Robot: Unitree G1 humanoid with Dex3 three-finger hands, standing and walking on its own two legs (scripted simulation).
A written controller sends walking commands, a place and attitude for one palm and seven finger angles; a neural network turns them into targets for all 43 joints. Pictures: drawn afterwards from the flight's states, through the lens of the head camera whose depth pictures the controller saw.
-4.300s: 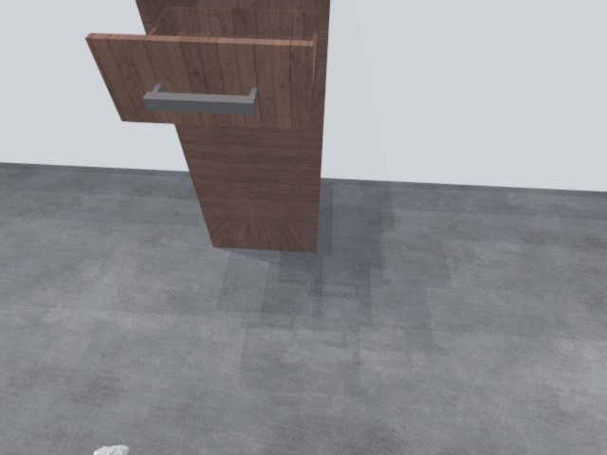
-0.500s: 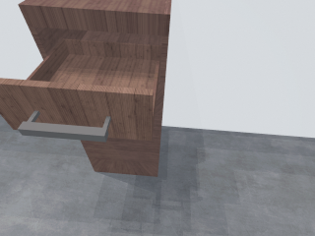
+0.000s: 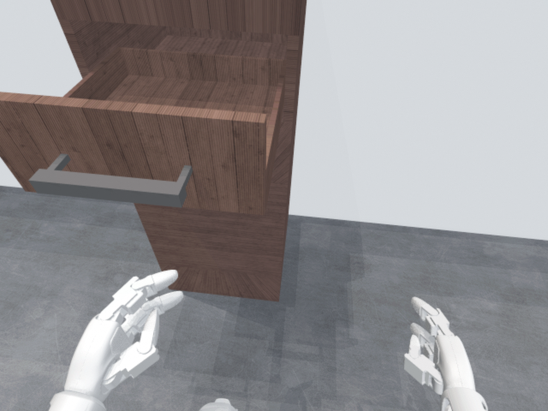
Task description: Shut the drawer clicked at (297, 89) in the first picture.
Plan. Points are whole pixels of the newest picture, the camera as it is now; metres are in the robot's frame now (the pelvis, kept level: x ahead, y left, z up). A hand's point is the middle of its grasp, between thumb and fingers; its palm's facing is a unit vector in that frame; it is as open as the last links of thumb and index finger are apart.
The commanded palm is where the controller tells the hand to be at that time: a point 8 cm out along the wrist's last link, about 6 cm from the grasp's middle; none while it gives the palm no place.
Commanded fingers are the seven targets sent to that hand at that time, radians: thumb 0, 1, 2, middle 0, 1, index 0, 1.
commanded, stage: raise the hand and make a fist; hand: left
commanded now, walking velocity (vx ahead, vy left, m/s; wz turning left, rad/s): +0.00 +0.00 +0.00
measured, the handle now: (116, 177) +0.37 +0.24 +0.18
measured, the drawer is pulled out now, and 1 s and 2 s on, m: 0.27 0.27 0.27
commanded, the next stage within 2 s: bring the fist close to the handle in 1.54 s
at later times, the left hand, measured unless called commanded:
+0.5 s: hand (99, 317) +0.19 +0.20 +0.14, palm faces -0.03 -0.99 -0.11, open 3.8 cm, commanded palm +0.13 +0.25 +0.15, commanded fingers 0.00 0.90 0.90 -1.08 -1.25 -1.08 -1.25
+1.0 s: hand (63, 281) +0.18 +0.20 +0.23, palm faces -0.02 -0.98 -0.21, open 3.2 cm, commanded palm +0.13 +0.24 +0.25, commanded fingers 0.00 0.90 0.90 -1.40 -1.60 -1.40 -1.60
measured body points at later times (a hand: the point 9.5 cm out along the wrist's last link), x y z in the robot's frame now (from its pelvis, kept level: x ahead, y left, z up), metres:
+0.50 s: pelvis +0.04 -0.01 +0.02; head +0.03 -0.02 +0.47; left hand +0.19 +0.26 +0.14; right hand +0.22 -0.23 -0.04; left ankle +0.08 +0.13 -0.68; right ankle +0.01 -0.12 -0.68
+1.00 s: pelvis +0.04 +0.00 +0.04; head -0.02 -0.03 +0.49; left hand +0.18 +0.25 +0.24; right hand +0.27 -0.18 +0.02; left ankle +0.08 +0.13 -0.69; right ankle +0.01 -0.12 -0.68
